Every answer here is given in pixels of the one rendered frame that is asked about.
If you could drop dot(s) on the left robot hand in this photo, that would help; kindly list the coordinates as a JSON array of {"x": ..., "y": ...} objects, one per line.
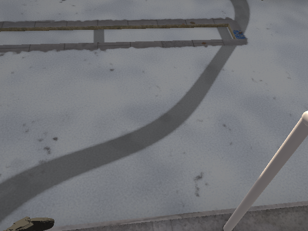
[{"x": 32, "y": 224}]

